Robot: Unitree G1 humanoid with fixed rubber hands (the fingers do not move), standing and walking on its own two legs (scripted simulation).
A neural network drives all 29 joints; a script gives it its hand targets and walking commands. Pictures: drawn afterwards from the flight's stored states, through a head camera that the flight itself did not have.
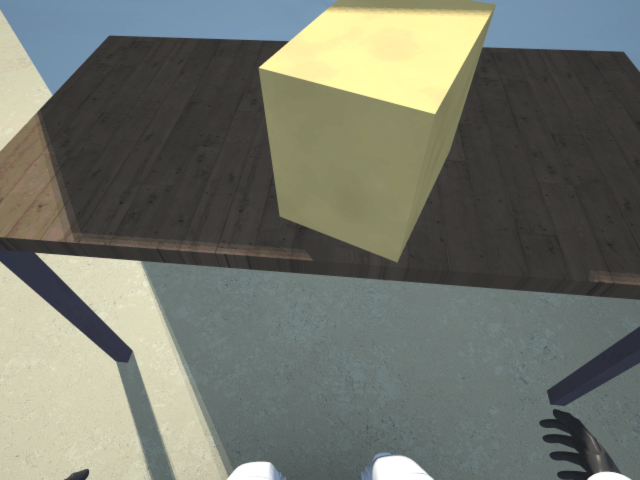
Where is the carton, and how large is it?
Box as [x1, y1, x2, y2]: [259, 0, 495, 261]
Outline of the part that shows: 495,4 472,0 337,0 259,67 259,73 280,216 397,261 449,151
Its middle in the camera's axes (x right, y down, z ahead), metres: +0.10 -0.19 +0.63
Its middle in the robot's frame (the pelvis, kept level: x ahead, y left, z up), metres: +0.61 -0.08 +0.09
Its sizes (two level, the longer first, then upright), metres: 0.309 0.221 0.276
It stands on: a table, 0.70 m high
